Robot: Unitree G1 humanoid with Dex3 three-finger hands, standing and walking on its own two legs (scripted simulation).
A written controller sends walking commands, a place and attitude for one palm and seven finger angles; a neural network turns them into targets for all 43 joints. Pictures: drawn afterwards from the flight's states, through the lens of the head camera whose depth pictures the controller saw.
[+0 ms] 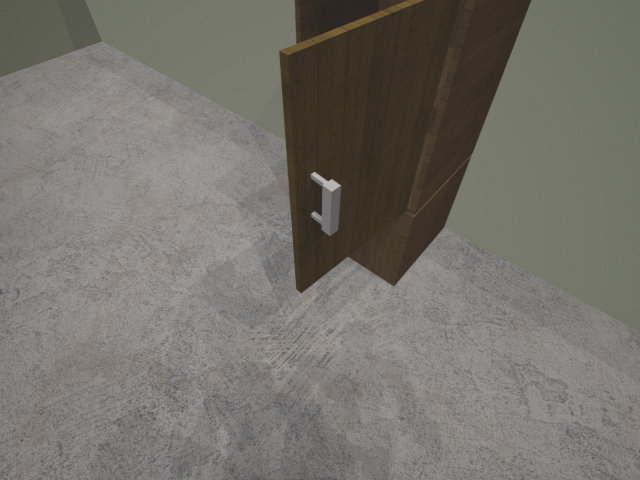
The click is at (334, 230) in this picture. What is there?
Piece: cupboard door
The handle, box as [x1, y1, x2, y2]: [311, 172, 340, 235]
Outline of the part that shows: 314,172 311,174 311,178 322,186 322,215 320,216 314,211 311,213 311,216 322,225 322,230 330,235 337,230 340,185 331,179 327,181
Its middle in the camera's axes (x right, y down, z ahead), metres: +0.00 -0.07 +0.74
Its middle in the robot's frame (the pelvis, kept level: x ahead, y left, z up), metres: +0.59 +0.03 -0.05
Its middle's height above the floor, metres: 0.73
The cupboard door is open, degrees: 83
